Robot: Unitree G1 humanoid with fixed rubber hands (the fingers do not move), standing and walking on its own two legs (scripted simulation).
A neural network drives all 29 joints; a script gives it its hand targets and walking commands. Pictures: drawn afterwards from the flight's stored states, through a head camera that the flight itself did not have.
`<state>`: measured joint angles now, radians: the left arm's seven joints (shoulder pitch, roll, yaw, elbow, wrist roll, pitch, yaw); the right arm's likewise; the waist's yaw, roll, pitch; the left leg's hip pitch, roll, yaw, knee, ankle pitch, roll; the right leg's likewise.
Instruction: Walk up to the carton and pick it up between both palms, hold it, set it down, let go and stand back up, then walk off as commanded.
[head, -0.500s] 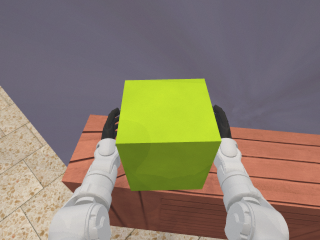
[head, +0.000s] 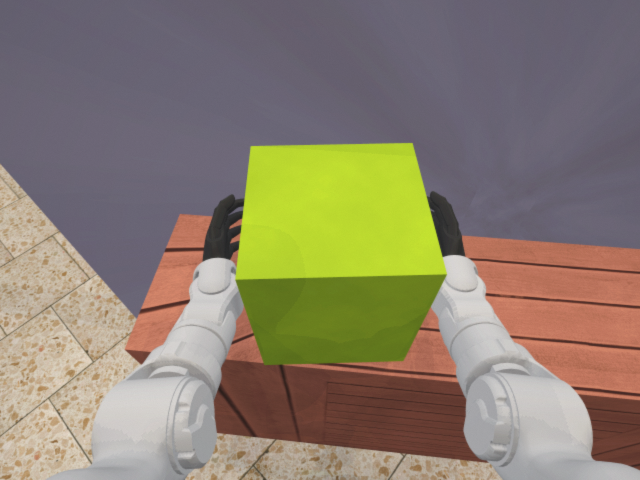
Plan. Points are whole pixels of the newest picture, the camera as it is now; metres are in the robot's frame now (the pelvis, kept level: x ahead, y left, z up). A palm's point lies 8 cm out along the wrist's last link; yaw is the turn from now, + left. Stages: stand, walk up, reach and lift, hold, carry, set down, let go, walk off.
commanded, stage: set down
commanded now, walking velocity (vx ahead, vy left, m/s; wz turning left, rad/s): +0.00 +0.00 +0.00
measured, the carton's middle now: (333, 262) +0.42 -0.02 +0.01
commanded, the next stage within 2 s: none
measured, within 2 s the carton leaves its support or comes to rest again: neither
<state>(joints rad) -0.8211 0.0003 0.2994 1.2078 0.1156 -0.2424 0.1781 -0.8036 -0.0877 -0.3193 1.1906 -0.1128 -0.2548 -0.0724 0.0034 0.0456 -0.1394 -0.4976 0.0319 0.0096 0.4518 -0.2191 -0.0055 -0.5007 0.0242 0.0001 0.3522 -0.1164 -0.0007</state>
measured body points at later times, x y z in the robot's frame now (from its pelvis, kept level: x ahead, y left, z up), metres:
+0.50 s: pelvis -0.02 -0.01 -0.01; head +0.03 +0.00 +0.44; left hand +0.39 +0.17 +0.03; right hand +0.40 -0.21 +0.04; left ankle -0.02 +0.12 -0.74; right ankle +0.02 -0.12 -0.74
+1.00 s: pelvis -0.03 -0.02 -0.01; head -0.02 -0.01 +0.44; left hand +0.31 +0.18 +0.02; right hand +0.32 -0.23 +0.02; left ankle -0.02 +0.12 -0.74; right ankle +0.02 -0.12 -0.74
